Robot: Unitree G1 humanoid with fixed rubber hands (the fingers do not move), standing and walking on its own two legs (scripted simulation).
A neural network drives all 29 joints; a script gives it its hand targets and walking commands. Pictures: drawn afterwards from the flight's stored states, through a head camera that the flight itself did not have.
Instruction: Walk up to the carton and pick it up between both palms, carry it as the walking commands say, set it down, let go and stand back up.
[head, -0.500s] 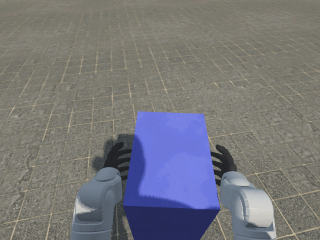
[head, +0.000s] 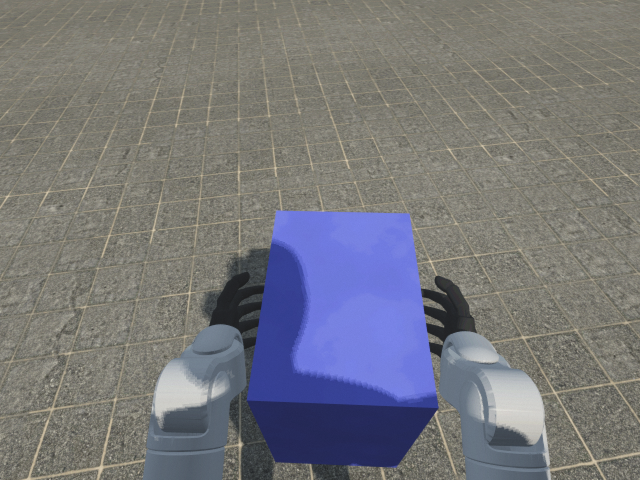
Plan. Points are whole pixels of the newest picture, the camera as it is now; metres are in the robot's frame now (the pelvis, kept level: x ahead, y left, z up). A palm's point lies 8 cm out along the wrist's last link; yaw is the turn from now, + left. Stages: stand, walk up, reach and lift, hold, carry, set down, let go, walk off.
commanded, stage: carry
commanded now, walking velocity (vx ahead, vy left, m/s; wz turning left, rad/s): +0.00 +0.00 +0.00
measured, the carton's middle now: (338, 344) +0.31 -0.01 +0.01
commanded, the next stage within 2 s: hold in 1.72 s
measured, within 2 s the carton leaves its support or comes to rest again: neither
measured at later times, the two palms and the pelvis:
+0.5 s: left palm (180, 344) +0.28 +0.18 +0.07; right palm (404, 342) +0.28 -0.08 +0.07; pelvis +0.00 +0.04 +0.00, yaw +1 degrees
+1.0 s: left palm (187, 334) +0.30 +0.18 +0.06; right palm (399, 333) +0.30 -0.08 +0.06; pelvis +0.01 +0.05 +0.00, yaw +1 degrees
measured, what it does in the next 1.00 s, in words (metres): steps on the spot: left foot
